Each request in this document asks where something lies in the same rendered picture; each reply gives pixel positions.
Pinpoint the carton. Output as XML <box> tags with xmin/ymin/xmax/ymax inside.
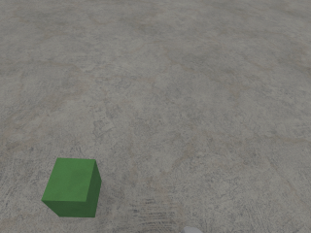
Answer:
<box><xmin>41</xmin><ymin>157</ymin><xmax>102</xmax><ymax>217</ymax></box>

